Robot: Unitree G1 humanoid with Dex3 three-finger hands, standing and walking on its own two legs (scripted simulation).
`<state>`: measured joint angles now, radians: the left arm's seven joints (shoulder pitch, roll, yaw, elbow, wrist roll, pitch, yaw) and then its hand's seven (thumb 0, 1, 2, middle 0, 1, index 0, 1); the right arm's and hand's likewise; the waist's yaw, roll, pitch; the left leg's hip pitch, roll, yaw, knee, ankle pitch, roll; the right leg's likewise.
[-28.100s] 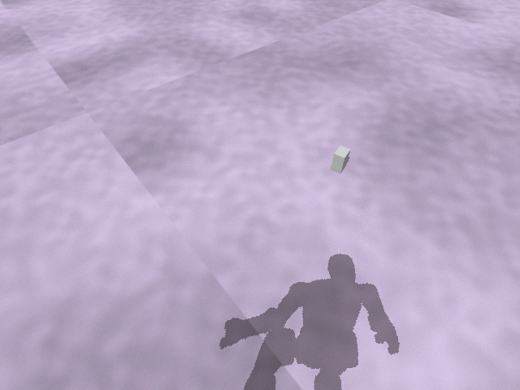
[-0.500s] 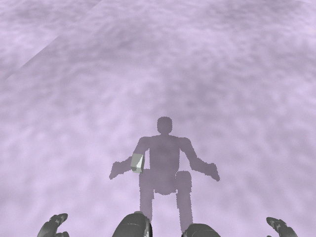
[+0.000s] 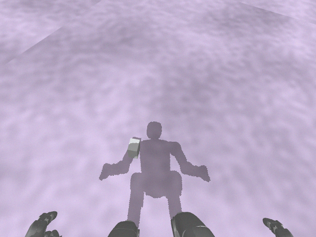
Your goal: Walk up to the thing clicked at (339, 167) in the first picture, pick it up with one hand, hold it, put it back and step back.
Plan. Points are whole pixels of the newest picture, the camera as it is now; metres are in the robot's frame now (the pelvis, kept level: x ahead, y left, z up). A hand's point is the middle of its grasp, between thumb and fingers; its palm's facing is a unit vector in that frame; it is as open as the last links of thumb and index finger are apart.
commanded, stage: step back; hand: left
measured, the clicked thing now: (134, 148) +0.62 +0.16 -0.70
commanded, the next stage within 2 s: none
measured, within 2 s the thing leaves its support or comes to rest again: neither
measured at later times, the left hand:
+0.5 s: hand out of the picture -0.03 +0.23 -0.15, palm faces +0.03 -0.92 -0.40, open 7.4 cm
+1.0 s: hand out of the picture -0.29 +0.18 -0.14, palm faces +0.01 -0.91 -0.42, open 7.4 cm
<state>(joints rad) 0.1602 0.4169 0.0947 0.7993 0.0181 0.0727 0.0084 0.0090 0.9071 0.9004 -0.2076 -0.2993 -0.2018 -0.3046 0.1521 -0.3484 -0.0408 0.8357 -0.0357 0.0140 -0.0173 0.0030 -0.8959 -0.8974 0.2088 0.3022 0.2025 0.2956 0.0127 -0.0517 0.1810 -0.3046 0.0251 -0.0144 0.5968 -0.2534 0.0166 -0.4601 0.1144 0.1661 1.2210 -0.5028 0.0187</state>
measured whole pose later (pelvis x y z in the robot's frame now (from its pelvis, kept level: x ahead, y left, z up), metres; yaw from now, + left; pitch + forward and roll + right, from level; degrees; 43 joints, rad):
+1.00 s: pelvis -0.34 -0.10 -0.01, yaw +0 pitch -3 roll +2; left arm 0.24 0.36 0.06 0.89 0.04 0.05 0.00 0.01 0.90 0.90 -0.21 -0.30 -0.21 -0.31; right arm 0.14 -0.42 -0.06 0.84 -0.01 0.07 -0.03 0.00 -0.90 -0.90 0.21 0.30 0.20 0.29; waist 0.04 0.02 0.13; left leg -0.56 -0.10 -0.15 1.09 -0.46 -0.01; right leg -0.27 -0.02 0.02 0.68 -0.36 -0.01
